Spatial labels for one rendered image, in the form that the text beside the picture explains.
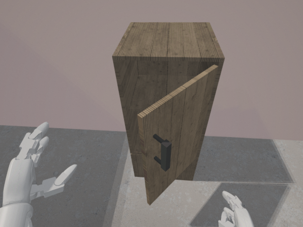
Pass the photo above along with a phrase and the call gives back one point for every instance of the left robot forearm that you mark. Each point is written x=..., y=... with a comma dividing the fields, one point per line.
x=16, y=215

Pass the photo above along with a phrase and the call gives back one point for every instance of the cupboard door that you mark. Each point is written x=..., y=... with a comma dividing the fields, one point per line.
x=179, y=117

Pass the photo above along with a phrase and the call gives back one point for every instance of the robot right hand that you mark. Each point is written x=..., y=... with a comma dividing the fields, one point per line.
x=239, y=218

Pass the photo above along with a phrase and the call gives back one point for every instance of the robot left hand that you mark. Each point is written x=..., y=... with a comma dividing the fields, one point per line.
x=18, y=187

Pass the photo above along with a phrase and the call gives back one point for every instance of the handle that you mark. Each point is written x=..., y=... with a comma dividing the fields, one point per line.
x=165, y=153

